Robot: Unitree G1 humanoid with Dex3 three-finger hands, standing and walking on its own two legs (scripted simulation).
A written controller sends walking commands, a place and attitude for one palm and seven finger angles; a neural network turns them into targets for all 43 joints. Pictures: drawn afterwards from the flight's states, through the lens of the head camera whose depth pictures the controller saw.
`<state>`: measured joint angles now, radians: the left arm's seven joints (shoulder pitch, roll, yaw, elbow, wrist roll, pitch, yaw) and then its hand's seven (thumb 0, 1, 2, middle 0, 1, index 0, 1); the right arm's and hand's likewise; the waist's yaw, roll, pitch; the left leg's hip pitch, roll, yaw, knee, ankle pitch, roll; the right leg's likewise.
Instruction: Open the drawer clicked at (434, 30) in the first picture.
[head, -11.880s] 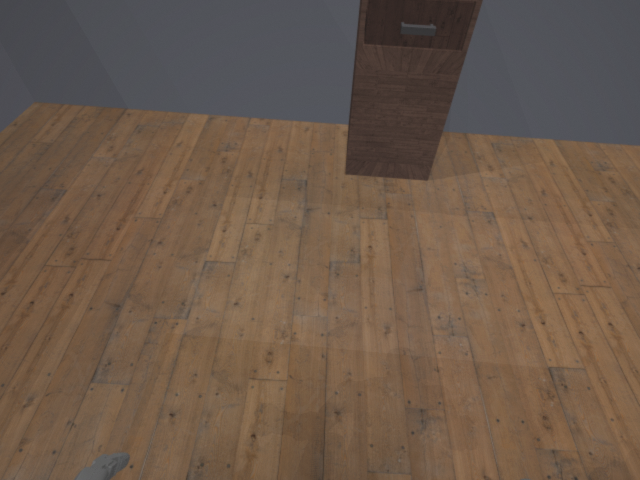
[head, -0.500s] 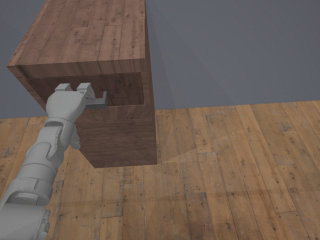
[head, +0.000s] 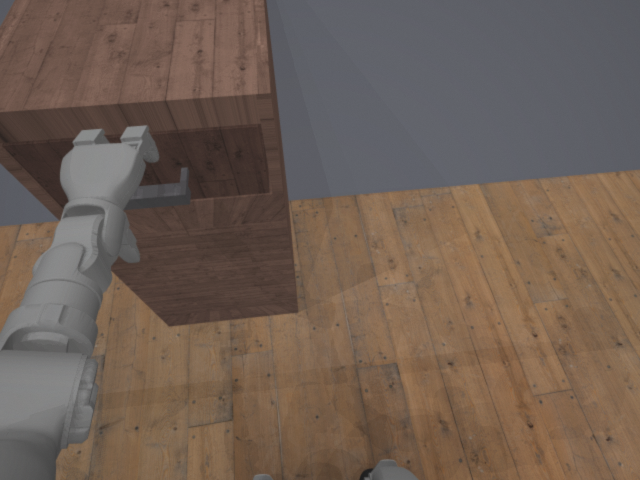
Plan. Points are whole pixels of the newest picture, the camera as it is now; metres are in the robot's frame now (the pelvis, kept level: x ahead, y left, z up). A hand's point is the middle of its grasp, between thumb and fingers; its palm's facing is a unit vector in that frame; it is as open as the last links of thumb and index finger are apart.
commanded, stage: move the hooked fingers above the handle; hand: left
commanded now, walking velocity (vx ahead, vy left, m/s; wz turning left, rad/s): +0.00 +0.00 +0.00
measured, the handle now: (150, 186) +0.55 +0.27 -0.03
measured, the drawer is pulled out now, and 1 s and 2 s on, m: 0.00 0.00 0.00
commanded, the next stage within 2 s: none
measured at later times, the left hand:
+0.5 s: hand (122, 193) +0.49 +0.27 +0.02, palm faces -0.07 -0.01 -1.00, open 13.7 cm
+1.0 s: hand (128, 194) +0.49 +0.27 +0.02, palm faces -0.09 -0.04 -1.00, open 13.8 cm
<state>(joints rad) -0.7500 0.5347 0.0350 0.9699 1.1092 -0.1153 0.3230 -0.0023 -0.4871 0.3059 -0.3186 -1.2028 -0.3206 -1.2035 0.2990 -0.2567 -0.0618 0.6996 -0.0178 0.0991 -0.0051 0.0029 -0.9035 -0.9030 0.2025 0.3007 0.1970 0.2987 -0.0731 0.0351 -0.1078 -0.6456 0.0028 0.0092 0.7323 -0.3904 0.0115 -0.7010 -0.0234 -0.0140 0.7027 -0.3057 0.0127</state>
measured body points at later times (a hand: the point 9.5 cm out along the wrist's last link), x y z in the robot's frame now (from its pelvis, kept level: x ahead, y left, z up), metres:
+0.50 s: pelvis +0.00 +0.00 -0.01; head +0.12 -0.01 +0.42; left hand +0.49 +0.27 +0.08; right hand -0.01 -0.28 -0.14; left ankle -0.03 +0.11 -0.71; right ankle +0.01 -0.13 -0.71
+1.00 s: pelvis +0.00 +0.01 -0.01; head +0.12 +0.01 +0.42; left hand +0.49 +0.27 +0.08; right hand +0.00 -0.27 -0.14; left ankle -0.03 +0.11 -0.71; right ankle +0.01 -0.13 -0.71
